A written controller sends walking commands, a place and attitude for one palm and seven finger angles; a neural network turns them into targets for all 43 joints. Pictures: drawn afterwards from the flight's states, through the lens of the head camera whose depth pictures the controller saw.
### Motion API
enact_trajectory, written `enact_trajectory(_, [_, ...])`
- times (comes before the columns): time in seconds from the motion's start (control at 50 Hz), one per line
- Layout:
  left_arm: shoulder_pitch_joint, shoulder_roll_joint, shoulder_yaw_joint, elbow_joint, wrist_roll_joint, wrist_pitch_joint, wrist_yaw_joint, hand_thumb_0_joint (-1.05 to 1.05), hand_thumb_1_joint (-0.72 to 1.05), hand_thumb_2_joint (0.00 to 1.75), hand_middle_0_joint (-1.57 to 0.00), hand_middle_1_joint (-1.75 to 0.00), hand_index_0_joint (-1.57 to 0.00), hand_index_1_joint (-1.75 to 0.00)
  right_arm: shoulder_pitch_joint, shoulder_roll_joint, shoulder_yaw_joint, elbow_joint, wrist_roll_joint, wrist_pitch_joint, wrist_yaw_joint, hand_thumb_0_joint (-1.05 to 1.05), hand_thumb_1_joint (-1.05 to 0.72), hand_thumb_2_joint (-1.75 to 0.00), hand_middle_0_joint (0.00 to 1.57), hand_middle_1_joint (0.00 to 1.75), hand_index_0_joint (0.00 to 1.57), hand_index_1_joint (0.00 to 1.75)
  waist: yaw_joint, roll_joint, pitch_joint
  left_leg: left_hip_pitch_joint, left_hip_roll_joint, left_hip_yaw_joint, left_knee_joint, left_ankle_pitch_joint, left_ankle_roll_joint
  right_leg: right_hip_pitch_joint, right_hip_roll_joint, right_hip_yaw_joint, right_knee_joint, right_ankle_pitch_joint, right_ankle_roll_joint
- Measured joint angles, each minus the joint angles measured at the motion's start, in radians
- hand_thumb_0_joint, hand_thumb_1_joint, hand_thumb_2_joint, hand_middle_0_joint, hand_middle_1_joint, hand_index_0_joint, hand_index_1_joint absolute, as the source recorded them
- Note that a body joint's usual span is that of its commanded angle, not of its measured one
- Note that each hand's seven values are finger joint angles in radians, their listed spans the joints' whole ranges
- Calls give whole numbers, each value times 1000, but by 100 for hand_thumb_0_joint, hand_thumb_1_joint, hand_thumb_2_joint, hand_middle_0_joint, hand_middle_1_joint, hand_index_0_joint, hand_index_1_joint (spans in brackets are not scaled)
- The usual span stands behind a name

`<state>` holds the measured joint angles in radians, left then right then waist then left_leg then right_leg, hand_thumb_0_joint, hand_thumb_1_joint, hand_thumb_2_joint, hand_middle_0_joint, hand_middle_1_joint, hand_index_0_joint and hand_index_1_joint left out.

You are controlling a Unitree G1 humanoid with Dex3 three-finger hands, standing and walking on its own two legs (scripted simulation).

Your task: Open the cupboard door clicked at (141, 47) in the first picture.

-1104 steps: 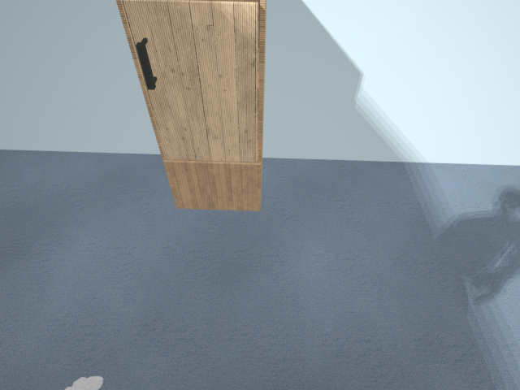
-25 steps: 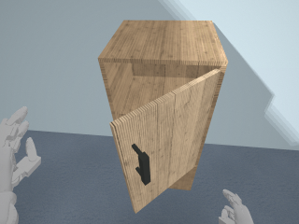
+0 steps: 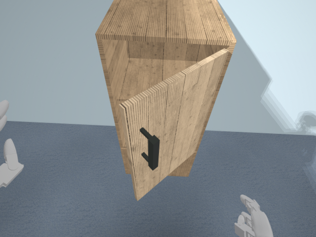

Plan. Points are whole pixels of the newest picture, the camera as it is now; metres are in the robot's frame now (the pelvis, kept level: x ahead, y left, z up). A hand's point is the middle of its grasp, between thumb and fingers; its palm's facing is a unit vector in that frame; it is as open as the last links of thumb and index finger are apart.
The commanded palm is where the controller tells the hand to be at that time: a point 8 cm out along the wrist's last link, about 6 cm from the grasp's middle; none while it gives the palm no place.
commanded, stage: step back with the hand held close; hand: left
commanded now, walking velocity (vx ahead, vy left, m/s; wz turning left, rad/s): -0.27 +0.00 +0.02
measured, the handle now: (148, 149) +0.34 +0.05 +0.01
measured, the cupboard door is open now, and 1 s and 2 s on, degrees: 43 43 43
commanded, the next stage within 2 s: stop stepping back and stand still in 0.64 s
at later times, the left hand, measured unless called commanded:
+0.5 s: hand out of the picture +0.13 +0.30 +0.18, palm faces +0.50 -0.74 -0.45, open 7.4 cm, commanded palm +0.07 +0.32 +0.18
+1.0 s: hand out of the picture +0.04 +0.28 +0.16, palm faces +0.47 -0.78 -0.42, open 7.4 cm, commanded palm -0.02 +0.30 +0.18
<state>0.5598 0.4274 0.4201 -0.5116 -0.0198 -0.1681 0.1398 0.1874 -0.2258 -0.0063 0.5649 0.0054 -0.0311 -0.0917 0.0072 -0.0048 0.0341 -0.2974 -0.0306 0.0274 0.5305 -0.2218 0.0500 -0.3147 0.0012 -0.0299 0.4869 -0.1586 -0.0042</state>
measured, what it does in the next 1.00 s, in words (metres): walks backwards: right foot, then left foot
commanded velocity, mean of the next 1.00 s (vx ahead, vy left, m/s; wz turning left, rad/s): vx -0.21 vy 0.01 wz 0.00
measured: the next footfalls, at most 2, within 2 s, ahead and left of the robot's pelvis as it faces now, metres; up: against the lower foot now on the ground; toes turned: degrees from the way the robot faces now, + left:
right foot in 0.64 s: -0.20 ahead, -0.11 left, +0.00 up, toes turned +2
left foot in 0.86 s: -0.01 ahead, +0.08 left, +0.00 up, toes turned -1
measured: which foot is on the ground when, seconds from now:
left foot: down 0.00-0.74, up 0.76-0.84, down 0.86-1.00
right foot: down 0.00-0.34, up 0.36-0.62, down 0.64-1.00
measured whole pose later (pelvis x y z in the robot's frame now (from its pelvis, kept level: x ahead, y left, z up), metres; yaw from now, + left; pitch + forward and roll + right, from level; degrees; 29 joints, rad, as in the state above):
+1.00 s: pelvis -0.16 +0.00 +0.00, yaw +0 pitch -1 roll -1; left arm 0.51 0.42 0.44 -0.45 -0.04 -0.17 0.16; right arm 0.23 -0.22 0.01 0.65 -0.01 -0.11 -0.10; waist 0.00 -0.03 -0.02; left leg -0.38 -0.04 0.00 0.45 -0.07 0.05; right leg -0.14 0.03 0.02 0.52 -0.41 -0.01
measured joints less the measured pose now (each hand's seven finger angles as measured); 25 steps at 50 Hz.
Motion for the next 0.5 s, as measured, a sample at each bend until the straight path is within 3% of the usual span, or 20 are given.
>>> enact_trajectory(0.16, [-25,-26,9,-10,29,-29,8,1,89,89,-22,-31,-21,-30,19,11,13,-11,-6,-26,6,1,-90,-90,20,30,20,30,7,4,8,-75,1,-3,96,-24,13,-56,0,-5,61,3,5])
enact_trajectory(0.3, [-36,-28,6,-46,15,-49,28,1,89,89,-21,-31,-21,-30,26,11,19,16,-10,-37,11,1,-90,-90,20,30,20,30,-4,-12,18,-136,-3,-10,155,-64,5,-96,-6,-12,79,18,6])
enact_trajectory(0.36, [-33,-16,17,-63,21,-54,30,1,89,89,-22,-31,-21,-30,29,11,16,22,-13,-42,5,1,-90,-90,20,30,20,30,-13,-7,30,-140,5,-11,138,21,25,-117,13,3,140,-57,14])
enact_trajectory(0.44, [-42,10,45,-55,32,-62,25,1,89,89,-22,-31,-21,-30,48,43,2,50,-25,-62,8,1,-90,-90,20,30,20,30,-21,2,12,-134,8,-45,83,55,31,-83,71,55,378,-200,15])
enact_trajectory(0.5, [-22,6,60,-54,14,-66,34,1,89,89,-22,-31,-21,-30,49,64,10,73,-32,-79,22,1,-90,-90,20,30,20,30,-7,-4,-30,-137,20,-44,-2,109,21,12,74,53,334,-287,7])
